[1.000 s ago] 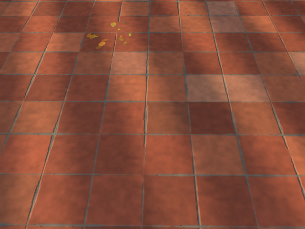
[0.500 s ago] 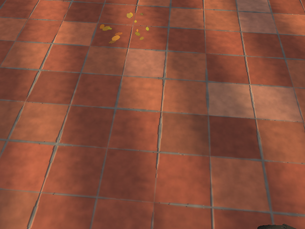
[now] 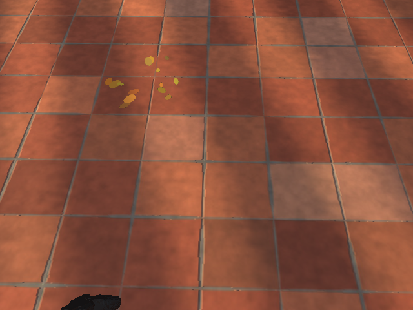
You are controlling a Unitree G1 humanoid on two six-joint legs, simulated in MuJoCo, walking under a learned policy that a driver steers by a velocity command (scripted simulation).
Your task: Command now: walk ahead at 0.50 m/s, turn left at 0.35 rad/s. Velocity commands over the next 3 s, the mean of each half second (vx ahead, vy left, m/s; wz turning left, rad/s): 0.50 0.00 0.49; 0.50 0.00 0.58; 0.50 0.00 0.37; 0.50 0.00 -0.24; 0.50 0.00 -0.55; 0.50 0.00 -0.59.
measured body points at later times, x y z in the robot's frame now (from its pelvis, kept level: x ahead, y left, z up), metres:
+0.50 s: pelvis +0.26 +0.02 +0.00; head +0.29 +0.04 +0.45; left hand +0.15 +0.26 -0.14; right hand +0.51 -0.14 -0.10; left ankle +0.36 +0.13 -0.71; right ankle +0.13 -0.10 -0.72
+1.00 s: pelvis +0.51 +0.13 +0.01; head +0.53 +0.16 +0.46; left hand +0.58 +0.44 -0.08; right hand +0.62 -0.13 -0.11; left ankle +0.36 +0.12 -0.72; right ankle +0.72 +0.09 -0.69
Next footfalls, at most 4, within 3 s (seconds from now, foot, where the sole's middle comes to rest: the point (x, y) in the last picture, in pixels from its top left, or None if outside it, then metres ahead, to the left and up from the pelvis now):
0.52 left None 0.40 0.14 -0.76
1.08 right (156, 222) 0.76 0.15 -0.76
1.56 left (65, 227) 0.77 0.47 -0.76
2.10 right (65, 153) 1.11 0.51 -0.76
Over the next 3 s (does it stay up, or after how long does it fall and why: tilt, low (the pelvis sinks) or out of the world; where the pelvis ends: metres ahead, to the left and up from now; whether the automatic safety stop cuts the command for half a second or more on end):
stays up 1.37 0.68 0.02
